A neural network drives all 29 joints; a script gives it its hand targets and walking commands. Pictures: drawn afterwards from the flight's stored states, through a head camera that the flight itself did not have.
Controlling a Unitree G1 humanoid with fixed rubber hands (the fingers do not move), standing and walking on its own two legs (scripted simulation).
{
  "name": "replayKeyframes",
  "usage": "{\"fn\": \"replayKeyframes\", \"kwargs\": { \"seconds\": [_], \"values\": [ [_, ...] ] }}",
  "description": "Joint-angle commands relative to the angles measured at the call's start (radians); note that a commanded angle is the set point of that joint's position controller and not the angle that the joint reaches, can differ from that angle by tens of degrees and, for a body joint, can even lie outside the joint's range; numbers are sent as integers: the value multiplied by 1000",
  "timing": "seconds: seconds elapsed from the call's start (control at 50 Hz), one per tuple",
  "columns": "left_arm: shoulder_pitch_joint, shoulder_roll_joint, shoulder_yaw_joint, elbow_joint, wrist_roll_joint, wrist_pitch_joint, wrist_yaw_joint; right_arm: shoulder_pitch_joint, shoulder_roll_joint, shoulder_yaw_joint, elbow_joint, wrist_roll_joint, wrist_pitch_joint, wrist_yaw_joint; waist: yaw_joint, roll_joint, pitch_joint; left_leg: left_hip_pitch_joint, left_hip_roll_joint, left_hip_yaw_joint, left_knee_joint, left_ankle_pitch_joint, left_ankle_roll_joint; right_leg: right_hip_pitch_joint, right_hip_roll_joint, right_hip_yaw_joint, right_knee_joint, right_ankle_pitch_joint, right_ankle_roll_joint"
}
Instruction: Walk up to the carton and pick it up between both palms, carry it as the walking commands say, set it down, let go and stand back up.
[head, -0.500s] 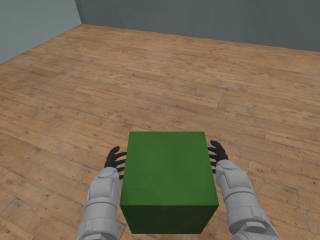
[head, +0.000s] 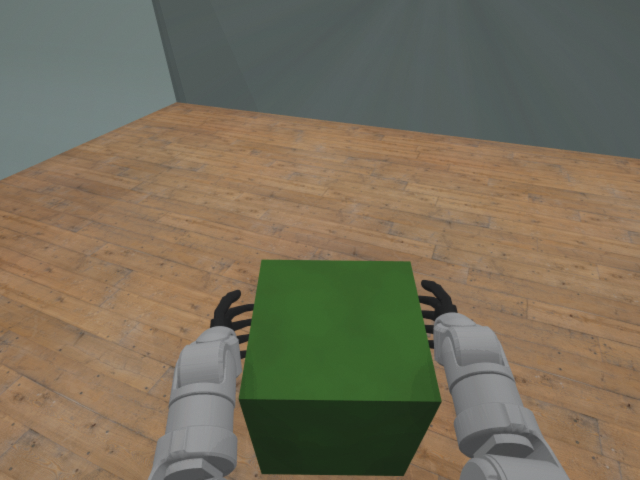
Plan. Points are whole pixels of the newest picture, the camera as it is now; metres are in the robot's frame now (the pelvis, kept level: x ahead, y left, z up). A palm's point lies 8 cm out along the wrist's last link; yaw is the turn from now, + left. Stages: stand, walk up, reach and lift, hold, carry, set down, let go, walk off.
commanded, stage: reach and lift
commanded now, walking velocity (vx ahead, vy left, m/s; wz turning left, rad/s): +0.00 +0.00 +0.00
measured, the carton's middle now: (334, 370) +0.30 +0.01 +0.00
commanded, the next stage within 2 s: hold in 1.20 s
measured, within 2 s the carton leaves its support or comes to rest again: neither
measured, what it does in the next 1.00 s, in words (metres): stands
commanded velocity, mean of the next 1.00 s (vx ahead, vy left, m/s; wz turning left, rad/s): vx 0.00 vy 0.00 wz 0.00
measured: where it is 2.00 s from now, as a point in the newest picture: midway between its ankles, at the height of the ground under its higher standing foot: outside the picture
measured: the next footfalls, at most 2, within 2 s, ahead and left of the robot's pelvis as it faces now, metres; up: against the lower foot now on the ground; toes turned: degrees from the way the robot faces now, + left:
none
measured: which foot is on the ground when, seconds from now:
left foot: down 0.00-1.00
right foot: down 0.00-1.00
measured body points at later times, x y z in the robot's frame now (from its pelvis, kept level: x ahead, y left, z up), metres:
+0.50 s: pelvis +0.01 +0.00 +0.01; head -0.05 +0.00 +0.45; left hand +0.31 +0.15 +0.04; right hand +0.32 -0.15 +0.04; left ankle +0.03 +0.14 -0.73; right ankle +0.05 -0.12 -0.73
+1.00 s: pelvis +0.00 +0.00 +0.01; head -0.06 +0.00 +0.45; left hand +0.30 +0.15 +0.05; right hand +0.31 -0.15 +0.04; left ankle +0.03 +0.14 -0.73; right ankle +0.05 -0.12 -0.73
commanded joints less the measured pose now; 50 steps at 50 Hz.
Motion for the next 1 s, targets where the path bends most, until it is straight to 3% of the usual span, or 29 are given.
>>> {"fn": "replayKeyframes", "kwargs": {
  "seconds": [0.0,0.1,0.12,0.22,0.28,0.38,0.68,0.98],
  "values": [
    [-900,-1031,-560,-53,-247,-51,-288,-744,1063,427,-8,239,-41,349,-32,60,-164,-11,-45,-84,-201,-89,5,139,52,-61,-156,-53,-17],
    [-846,-1022,-566,-56,-252,-59,-302,-691,1081,444,-32,245,-44,337,-52,28,-218,22,-60,-67,-172,51,5,153,40,-58,-168,50,-14],
    [-826,-1017,-576,-77,-257,-60,-304,-696,1097,473,-71,262,-44,335,-38,19,-258,37,-63,-67,-166,97,4,179,41,-56,-167,88,-12],
    [-714,-1011,-638,-208,-291,-50,-297,-594,1109,565,-213,299,-27,316,-40,20,-370,135,-76,-74,-153,356,-4,244,50,-50,-163,333,-3],
    [-696,-1012,-669,-278,-306,-52,-287,-567,1098,598,-280,307,-21,306,-42,15,-399,173,-78,-87,-151,420,-6,237,52,-43,-169,364,2],
    [-666,-1023,-703,-307,-306,-55,-279,-563,1075,634,-355,311,-20,299,-41,9,-387,157,-81,-93,-154,344,-2,215,48,-37,-175,299,0],
    [-693,-1035,-683,-240,-286,-55,-294,-591,1074,614,-293,294,-15,314,-37,4,-289,84,-76,-75,-177,89,13,155,42,-41,-178,90,-12],
    [-625,-1042,-716,-299,-307,-42,-302,-516,1092,659,-344,311,1,319,-39,-1,-338,126,-81,-70,-173,183,10,184,48,-42,-186,171,-12]
  ]
}}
